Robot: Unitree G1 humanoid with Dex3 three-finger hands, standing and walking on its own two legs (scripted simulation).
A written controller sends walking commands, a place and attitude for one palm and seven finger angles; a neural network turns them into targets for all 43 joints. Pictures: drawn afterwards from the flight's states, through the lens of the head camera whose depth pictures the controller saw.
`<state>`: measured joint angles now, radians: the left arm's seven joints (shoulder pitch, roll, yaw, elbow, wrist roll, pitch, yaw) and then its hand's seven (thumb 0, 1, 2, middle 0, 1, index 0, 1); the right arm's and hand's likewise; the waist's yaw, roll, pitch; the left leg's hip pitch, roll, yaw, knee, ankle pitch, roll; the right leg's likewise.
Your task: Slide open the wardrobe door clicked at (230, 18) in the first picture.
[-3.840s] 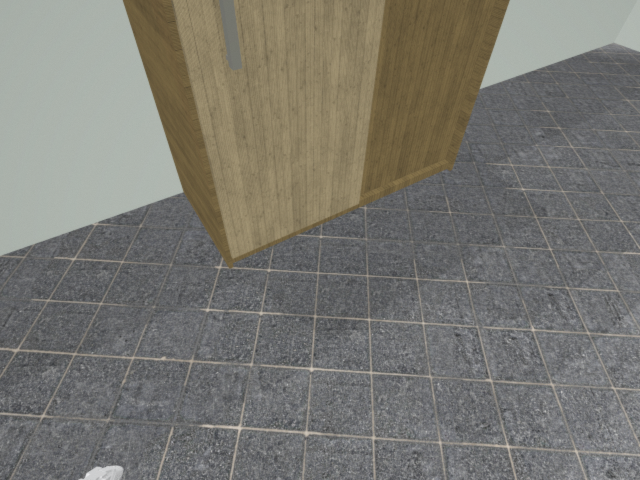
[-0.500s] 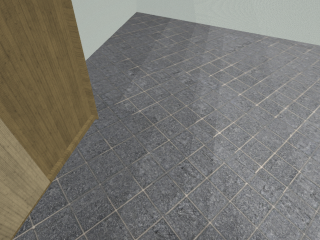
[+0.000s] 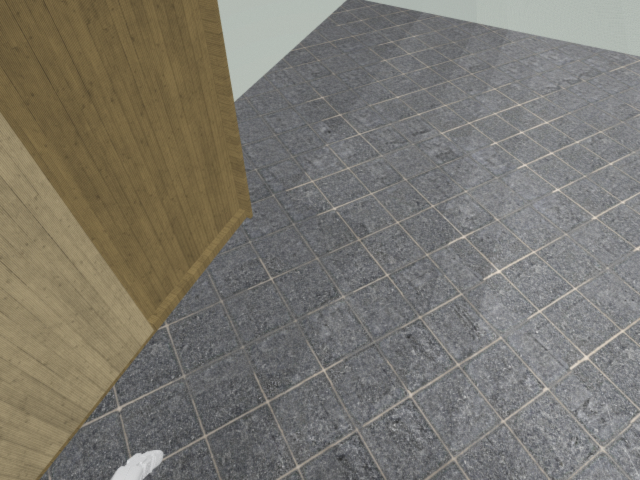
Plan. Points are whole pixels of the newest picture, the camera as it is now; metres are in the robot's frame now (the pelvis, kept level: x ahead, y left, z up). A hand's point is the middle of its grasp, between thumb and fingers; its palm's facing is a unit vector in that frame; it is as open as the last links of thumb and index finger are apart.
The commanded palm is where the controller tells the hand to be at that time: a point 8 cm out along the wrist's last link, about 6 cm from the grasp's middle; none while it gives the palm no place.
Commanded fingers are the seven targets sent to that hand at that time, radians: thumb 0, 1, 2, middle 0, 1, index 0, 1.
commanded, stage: turn to face it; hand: left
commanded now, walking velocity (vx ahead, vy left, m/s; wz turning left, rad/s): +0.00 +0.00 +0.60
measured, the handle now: out of the picture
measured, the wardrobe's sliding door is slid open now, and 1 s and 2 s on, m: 0.00 0.00 0.00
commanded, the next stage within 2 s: take the last steps up to it in 1.72 s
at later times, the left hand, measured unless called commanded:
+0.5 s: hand out of the picture -0.05 +0.20 -0.18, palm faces +0.36 -0.90 -0.26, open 7.4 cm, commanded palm none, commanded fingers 0.00 0.90 0.90 -0.20 -0.30 -0.20 -0.30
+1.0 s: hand out of the picture +0.01 +0.21 -0.14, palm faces +0.58 -0.75 -0.31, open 7.4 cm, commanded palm none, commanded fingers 0.00 0.90 0.90 -0.20 -0.30 -0.20 -0.30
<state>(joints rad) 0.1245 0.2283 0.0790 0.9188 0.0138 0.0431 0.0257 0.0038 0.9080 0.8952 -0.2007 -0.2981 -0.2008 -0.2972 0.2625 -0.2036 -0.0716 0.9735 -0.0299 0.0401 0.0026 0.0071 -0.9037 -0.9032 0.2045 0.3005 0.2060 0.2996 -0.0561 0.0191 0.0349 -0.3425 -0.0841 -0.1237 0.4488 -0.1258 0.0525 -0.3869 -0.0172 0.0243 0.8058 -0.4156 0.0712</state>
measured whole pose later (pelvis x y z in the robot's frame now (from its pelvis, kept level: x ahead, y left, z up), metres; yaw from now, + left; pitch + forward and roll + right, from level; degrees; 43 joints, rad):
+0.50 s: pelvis -0.01 -0.01 -0.01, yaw +21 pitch +0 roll +1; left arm 0.27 0.23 0.05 0.91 0.03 0.02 0.01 0.00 0.90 0.89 -0.21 -0.30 -0.21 -0.30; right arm 0.11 -0.28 -0.07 0.90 -0.02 0.07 0.04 0.01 -0.91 -0.90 0.20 0.30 0.20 0.30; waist 0.02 -0.03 0.10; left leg -0.29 0.04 0.09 0.62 -0.31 -0.05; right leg -0.21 -0.18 -0.23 0.63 -0.39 0.05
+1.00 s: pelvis +0.03 -0.03 -0.01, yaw +38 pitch -1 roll +1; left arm 0.15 0.20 0.03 0.83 0.02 0.01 0.02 0.00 0.90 0.89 -0.20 -0.30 -0.20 -0.30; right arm 0.19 -0.26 -0.09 0.92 -0.02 0.07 0.02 0.01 -0.90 -0.90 0.20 0.30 0.21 0.30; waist -0.03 0.06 0.08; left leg -0.43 -0.05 -0.08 0.98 -0.48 -0.04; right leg -0.29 -0.07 -0.10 0.61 -0.32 -0.01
